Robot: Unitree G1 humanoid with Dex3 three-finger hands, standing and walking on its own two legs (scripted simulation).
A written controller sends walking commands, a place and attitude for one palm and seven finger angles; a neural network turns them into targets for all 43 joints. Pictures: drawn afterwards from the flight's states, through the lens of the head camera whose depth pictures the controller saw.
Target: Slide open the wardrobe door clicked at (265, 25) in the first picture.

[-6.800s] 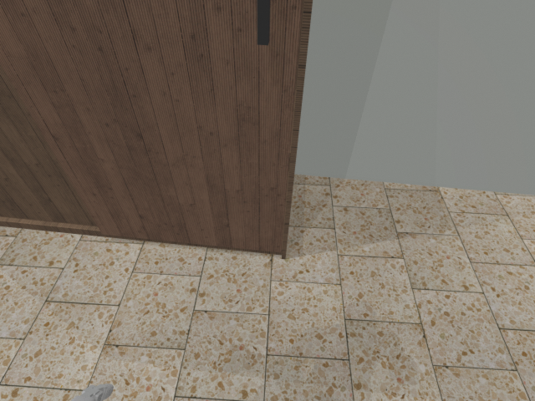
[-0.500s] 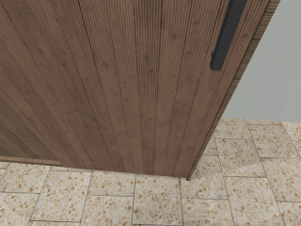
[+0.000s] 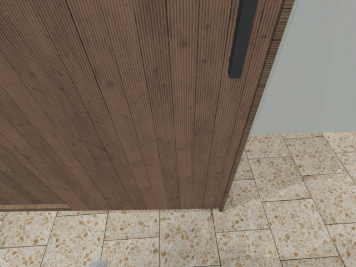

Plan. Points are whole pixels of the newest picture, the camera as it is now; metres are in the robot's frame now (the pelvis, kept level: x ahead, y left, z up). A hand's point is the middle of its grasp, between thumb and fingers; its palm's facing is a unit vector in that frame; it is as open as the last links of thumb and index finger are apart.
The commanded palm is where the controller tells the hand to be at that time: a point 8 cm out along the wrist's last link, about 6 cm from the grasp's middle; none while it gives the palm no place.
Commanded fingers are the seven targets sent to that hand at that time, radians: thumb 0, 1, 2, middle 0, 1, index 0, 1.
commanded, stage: come to a stop and stand still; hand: right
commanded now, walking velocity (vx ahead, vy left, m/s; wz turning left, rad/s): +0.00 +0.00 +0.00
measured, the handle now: (239, 30) +0.49 -0.12 +0.28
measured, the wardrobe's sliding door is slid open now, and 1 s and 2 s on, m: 0.00 0.00 0.00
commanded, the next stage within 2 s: look again from close up in 1.24 s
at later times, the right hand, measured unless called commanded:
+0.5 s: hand out of the picture +0.03 -0.22 -0.15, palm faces -0.03 +0.97 -0.24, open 7.4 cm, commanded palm none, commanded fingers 0.00 -0.90 -0.90 0.20 0.30 0.20 0.30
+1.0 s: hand out of the picture +0.01 -0.18 -0.16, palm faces -0.03 +0.98 -0.18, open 7.4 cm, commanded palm none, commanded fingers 0.00 -0.90 -0.90 0.20 0.30 0.20 0.30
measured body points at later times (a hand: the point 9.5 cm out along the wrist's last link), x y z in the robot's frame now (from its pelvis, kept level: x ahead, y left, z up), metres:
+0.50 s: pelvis +0.00 -0.04 +0.01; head +0.00 -0.02 +0.46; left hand -0.01 +0.19 -0.16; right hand +0.04 -0.27 -0.14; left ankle +0.00 +0.09 -0.73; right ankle +0.01 -0.07 -0.73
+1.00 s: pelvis +0.02 -0.02 +0.01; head +0.04 -0.01 +0.46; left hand +0.01 +0.20 -0.15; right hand +0.01 -0.23 -0.14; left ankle +0.00 +0.09 -0.73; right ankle +0.01 -0.07 -0.73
